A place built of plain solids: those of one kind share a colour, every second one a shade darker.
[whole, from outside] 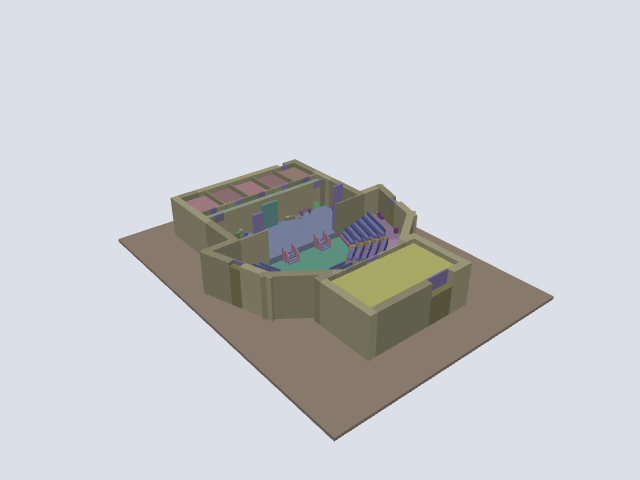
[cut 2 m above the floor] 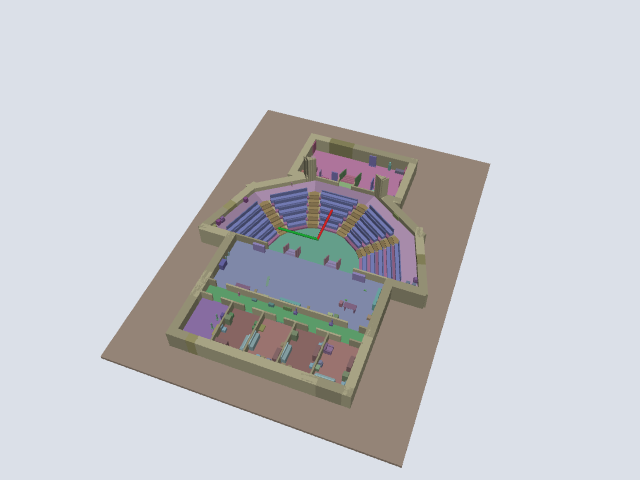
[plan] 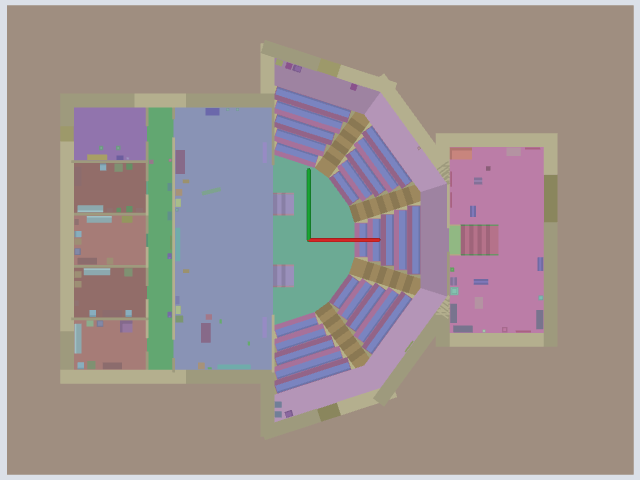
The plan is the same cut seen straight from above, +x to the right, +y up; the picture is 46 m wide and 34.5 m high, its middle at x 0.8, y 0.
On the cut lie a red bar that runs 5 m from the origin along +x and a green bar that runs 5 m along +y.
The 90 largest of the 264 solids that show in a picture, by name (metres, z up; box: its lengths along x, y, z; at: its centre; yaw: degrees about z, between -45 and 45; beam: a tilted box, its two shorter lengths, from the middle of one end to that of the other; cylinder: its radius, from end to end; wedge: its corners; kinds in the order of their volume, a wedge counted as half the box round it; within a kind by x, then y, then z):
{
 "wall_1": {"box": [1.0, 5.57, 5.7], "at": [-17.38, -7.54, 2.25]},
 "wall_2": {"box": [1.0, 5.57, 5.7], "at": [-17.38, -3.78, 2.25]},
 "wall_3": {"box": [1.0, 5.57, 5.7], "at": [-17.38, -0.02, 2.25]},
 "wall_4": {"box": [1.0, 5.57, 5.7], "at": [-17.38, 3.74, 2.25]},
 "wall_5": {"box": [1.0, 2.35, 5.7], "at": [-17.38, 5.9, 2.25]},
 "wall_6": {"box": [1.0, 2.35, 5.7], "at": [-17.38, 9.35, 2.25]},
 "wall_7": {"box": [7.15, 1.0, 5.7], "at": [-14.3, -9.83, 2.25]},
 "wall_8": {"box": [5.55, 0.2, 5.7], "at": [-14.3, -5.66, 2.25]},
 "wall_9": {"box": [5.55, 0.2, 5.7], "at": [-14.3, -1.9, 2.25]},
 "wall_10": {"box": [5.55, 0.2, 5.7], "at": [-14.3, 1.86, 2.25]},
 "wall_11": {"box": [5.55, 0.2, 5.7], "at": [-14.3, 5.62, 2.25]},
 "wall_12": {"box": [7.15, 1.0, 5.7], "at": [-14.3, 10.03, 2.25]},
 "wall_13": {"box": [3.7, 1.0, 5.7], "at": [-10.68, -9.83, 2.25]},
 "wall_14": {"box": [3.7, 1.0, 5.7], "at": [-10.68, 10.03, 2.25]},
 "wall_15": {"box": [0.2, 14.55, 5.7], "at": [-9.72, 0.1, 2.25]},
 "wall_16": {"box": [8.15, 1.0, 5.7], "at": [-6.55, -9.83, 2.25]},
 "wall_17": {"box": [8.15, 1.0, 5.7], "at": [-6.55, 10.03, 2.25]},
 "wall_18": {"box": [1.0, 4.69, 5.7], "at": [-2.98, -11.8, 2.25]},
 "wall_19": {"box": [1.0, 4.49, 5.7], "at": [-2.98, 11.9, 2.25]},
 "wall_20": {"box": [0.2, 4.15, 5.7], "at": [-2.58, -7.45, 2.25]},
 "wall_21": {"box": [0.2, 4.29, 5.7], "at": [-2.58, 7.52, 2.25]},
 "wall_22": {"box": [0.2, 4.35, 5.7], "at": [-2.58, 7.55, 2.25]},
 "wall_23": {"box": [4.25, 1.0, 5.7], "at": [-1.29, -13.25, 2.25], "yaw": 18.0},
 "wall_24": {"box": [4.25, 1.0, 5.7], "at": [-1.29, 13.25, 2.25], "yaw": -18.0},
 "wall_25": {"box": [4.25, 1.0, 5.7], "at": [4.17, -11.48, 2.25], "yaw": 18.0},
 "wall_26": {"box": [4.25, 1.0, 5.7], "at": [4.17, 11.48, 2.25], "yaw": -18.0},
 "wall_27": {"box": [1.0, 7.8, 5.7], "at": [7.3, -8.53, 2.25], "yaw": -36.0},
 "wall_28": {"box": [1.0, 7.8, 5.7], "at": [7.3, 8.53, 2.25], "yaw": 36.0},
 "wall_29": {"box": [1.0, 2.31, 5.7], "at": [9.62, -6.52, 2.25]},
 "wall_30": {"box": [1.0, 2.31, 5.7], "at": [9.62, 6.52, 2.25]},
 "wall_31": {"box": [0.2, 3.35, 5.7], "at": [10.03, -2.52, 2.25]},
 "wall_32": {"box": [0.2, 3.35, 5.7], "at": [10.03, 2.52, 2.25]},
 "wall_33": {"box": [8.75, 1.0, 5.7], "at": [13.5, -7.18, 2.25]},
 "wall_34": {"box": [8.75, 1.0, 5.7], "at": [13.5, 7.18, 2.25]},
 "wall_35": {"box": [1.0, 8.96, 5.7], "at": [17.38, -3.2, 2.25]},
 "wall_36": {"box": [1.0, 3.0, 5.7], "at": [17.38, 6.18, 2.25]},
 "ground_under_all_1": {"box": [45.06, 33.75, 0.4], "at": [0.83, 0.0, -0.75]},
 "floor_stage_1": {"box": [7.15, 19.05, 1.45], "at": [-6.15, 0.1, 0.12]},
 "step_fan_head_1": {"wedge": [[-2.58, -13.3, -0.6], [-2.58, -13.3, 1.35], [-2.58, -11.14, -0.6], [-2.58, -11.14, 1.35], [3.98, -9.02, -0.6], [3.98, -9.02, 1.35], [5.24, -10.76, -0.6], [5.24, -10.76, 1.35]]},
 "step_fan_head_2": {"wedge": [[-2.58, 11.14, -0.6], [-2.58, 11.14, 1.35], [-2.58, 13.3, -0.6], [-2.58, 13.3, 1.35], [3.98, 9.02, -0.6], [3.98, 9.02, 1.35], [5.24, 10.76, -0.6], [5.24, 10.76, 1.35]]},
 "step_fan_head_3": {"wedge": [[3.97, -9.02, -0.6], [3.97, -9.02, 1.35], [5.24, -10.76, -0.6], [5.24, -10.76, 1.35], [8.02, -3.44, -0.6], [8.02, -3.44, 1.35], [10.08, -4.11, -0.6], [10.08, -4.11, 1.35]]},
 "step_fan_head_4": {"wedge": [[3.97, 9.02, -0.6], [3.97, 9.02, 1.35], [5.24, 10.76, -0.6], [5.24, 10.76, 1.35], [8.02, 3.44, -0.6], [8.02, 3.44, 1.35], [10.08, 4.11, -0.6], [10.08, 4.11, 1.35]]},
 "step_fan_head_5": {"wedge": [[8.02, -3.45, -0.6], [8.02, -3.45, 1.35], [8.02, 3.45, -0.6], [8.02, 3.45, 1.35], [10.07, -4.11, -0.6], [10.07, -4.11, 1.35], [10.07, 4.11, -0.6], [10.07, 4.11, 1.35]]},
 "step_fan_tier_1": {"box": [3.76, 0.95, 1.14], "at": [-0.64, -7.02, -0.03], "yaw": 18.0},
 "step_fan_tier_2": {"box": [3.76, 0.95, 1.14], "at": [-0.64, 7.02, -0.03], "yaw": -18.0},
 "step_fan_tier_3": {"box": [4.38, 0.95, 1.41], "at": [-0.35, -7.92, 0.1], "yaw": 18.0},
 "step_fan_tier_4": {"box": [4.38, 0.95, 1.41], "at": [-0.35, 7.92, 0.1], "yaw": -18.0},
 "step_fan_tier_5": {"box": [5.0, 0.95, 1.68], "at": [-0.05, -8.83, 0.24], "yaw": 18.0},
 "step_fan_tier_6": {"box": [5.0, 0.95, 1.68], "at": [-0.05, 8.83, 0.24], "yaw": -18.0},
 "step_fan_tier_7": {"box": [5.61, 0.95, 1.95], "at": [0.24, -9.73, 0.38], "yaw": 18.0},
 "step_fan_tier_8": {"box": [5.61, 0.95, 1.95], "at": [0.24, 9.73, 0.38], "yaw": -18.0},
 "step_fan_tier_9": {"box": [0.95, 3.1, 1.14], "at": [3.31, -4.28, -0.03], "yaw": -36.0},
 "step_fan_tier_10": {"box": [0.95, 3.72, 1.41], "at": [4.08, -4.83, 0.1], "yaw": -36.0},
 "step_fan_tier_11": {"box": [0.95, 3.72, 1.41], "at": [4.08, 4.83, 0.1], "yaw": 36.0},
 "step_fan_tier_12": {"box": [0.95, 3.1, 1.14], "at": [4.7, 0.0, -0.03]},
 "step_fan_tier_13": {"box": [0.95, 4.34, 1.68], "at": [4.85, -5.39, 0.24], "yaw": -36.0},
 "step_fan_tier_14": {"box": [0.95, 4.34, 1.68], "at": [4.85, 5.39, 0.24], "yaw": 36.0},
 "step_fan_tier_15": {"box": [0.95, 4.96, 1.95], "at": [5.62, -5.95, 0.38], "yaw": -36.0},
 "step_fan_tier_16": {"box": [0.95, 4.96, 1.95], "at": [5.62, 5.95, 0.38], "yaw": 36.0},
 "step_fan_tier_17": {"box": [0.95, 3.72, 1.41], "at": [5.65, 0.0, 0.1]},
 "step_fan_tier_18": {"box": [0.95, 4.34, 1.68], "at": [6.6, 0.0, 0.24]},
 "step_fan_tier_19": {"box": [0.95, 4.96, 1.95], "at": [7.55, 0.0, 0.38]},
 "floor_dressing_1": {"box": [5.35, 3.77, 1.45], "at": [-14.3, -7.54, 0.12]},
 "floor_dressing_2": {"box": [5.35, 3.77, 1.45], "at": [-14.3, -3.78, 0.12]},
 "floor_dressing_3": {"box": [5.35, 3.77, 1.45], "at": [-14.3, -0.02, 0.12]},
 "floor_dressing_4": {"box": [5.35, 3.77, 1.45], "at": [-14.3, 3.74, 0.12]},
 "floor_auditorium_1": {"wedge": [[-2.58, -13.25, -0.6], [-2.58, -13.25, 0.0], [-2.58, 13.25, -0.6], [-2.58, 13.25, 0.0], [5.21, -10.72, -0.6], [5.21, -10.72, 0.0], [5.21, 10.72, -0.6], [5.21, 10.72, 0.0], [10.03, -4.1, -0.6], [10.03, -4.1, 0.0], [10.03, 4.1, -0.6], [10.03, 4.1, 0.0]]},
 "floor_foyer_1": {"box": [6.95, 13.55, 0.6], "at": [13.5, 0.0, -0.3]},
 "floor_back_corridor_1": {"box": [1.9, 19.05, 1.45], "at": [-10.68, 0.1, 0.12]},
 "seats_fan_1": {"wedge": [[-2.28, -10.89, 1.34], [-2.28, -10.89, 2.33], [-2.24, -11.01, 1.34], [-2.24, -11.01, 2.33], [2.96, -9.19, 1.34], [2.96, -9.19, 2.33], [3.0, -9.3, 1.34], [3.0, -9.3, 2.33]]},
 "seats_fan_2": {"wedge": [[-2.28, -9.89, 1.07], [-2.28, -9.89, 2.06], [-2.24, -10.01, 1.07], [-2.24, -10.01, 2.06], [2.38, -8.38, 1.07], [2.38, -8.38, 2.06], [2.41, -8.49, 1.07], [2.41, -8.49, 2.06]]},
 "seats_fan_3": {"wedge": [[-2.28, 9.89, 1.07], [-2.28, 9.89, 2.06], [-2.24, 10.01, 1.07], [-2.24, 10.01, 2.06], [2.38, 8.38, 1.07], [2.38, 8.38, 2.06], [2.41, 8.49, 1.07], [2.41, 8.49, 2.06]]},
 "seats_fan_4": {"wedge": [[-2.28, 10.89, 1.34], [-2.28, 10.89, 2.33], [-2.24, 11.01, 1.34], [-2.24, 11.01, 2.33], [2.96, 9.19, 1.34], [2.96, 9.19, 2.33], [3.0, 9.3, 1.34], [3.0, 9.3, 2.33]]},
 "seats_fan_5": {"wedge": [[3.86, -7.3, 1.07], [3.86, -7.3, 2.06], [3.96, -7.37, 1.07], [3.96, -7.37, 2.06], [6.36, -3.87, 1.07], [6.36, -3.87, 2.06], [6.45, -3.94, 1.07], [6.45, -3.94, 2.06]]},
 "seats_fan_6": {"wedge": [[3.86, 7.3, 1.07], [3.86, 7.3, 2.06], [3.96, 7.37, 1.07], [3.96, 7.37, 2.06], [6.36, 3.87, 1.07], [6.36, 3.87, 2.06], [6.45, 3.94, 1.07], [6.45, 3.94, 2.06]]},
 "seats_fan_7": {"wedge": [[4.45, -8.11, 1.34], [4.45, -8.11, 2.33], [4.55, -8.18, 1.34], [4.55, -8.18, 2.33], [7.31, -4.18, 1.34], [7.31, -4.18, 2.33], [7.4, -4.25, 1.34], [7.4, -4.25, 2.33]]},
 "seats_fan_8": {"wedge": [[4.45, 8.11, 1.34], [4.45, 8.11, 2.33], [4.55, 8.18, 1.34], [4.55, 8.18, 2.33], [7.31, 4.18, 1.34], [7.31, 4.18, 2.33], [7.4, 4.25, 1.34], [7.4, 4.25, 2.33]]},
 "door_leaf_1": {"box": [0.97, 1.1, 4.72], "at": [-17.39, 7.62, 1.76]},
 "door_leaf_2": {"box": [1.5, 0.97, 5.22], "at": [1.45, -12.38, 2.01], "yaw": 18.0},
 "door_leaf_3": {"box": [1.5, 0.97, 5.22], "at": [1.45, 12.38, 2.01], "yaw": -18.0},
 "door_leaf_4": {"box": [0.97, 3.4, 3.87], "at": [17.39, 2.98, 1.33]},
 "floor_stage_door_1": {"box": [5.35, 4.0, 1.45], "at": [-14.3, 7.62, 0.12]},
 "ceil_foyer_1": {"box": [6.95, 13.55, 0.3], "at": [13.5, 0.0, 4.35]},
 "ceil_dressing_1": {"box": [5.35, 3.77, 0.3], "at": [-14.3, -7.54, 4.25]},
 "ceil_dressing_2": {"box": [5.35, 3.77, 0.3], "at": [-14.3, -3.78, 4.25]},
 "ceil_dressing_3": {"box": [5.35, 3.77, 0.3], "at": [-14.3, -0.02, 4.25]},
 "ceil_dressing_4": {"box": [5.35, 3.77, 0.3], "at": [-14.3, 3.74, 4.25]},
 "ceil_back_corridor_1": {"box": [1.9, 19.05, 0.3], "at": [-10.68, 0.1, 4.25]},
 "ceil_stage_door_1": {"box": [5.35, 4.0, 0.3], "at": [-14.3, 7.62, 4.25]},
 "landing_foyer_1": {"box": [0.9, 2.0, 1.95], "at": [10.48, 0.0, 0.38]}
}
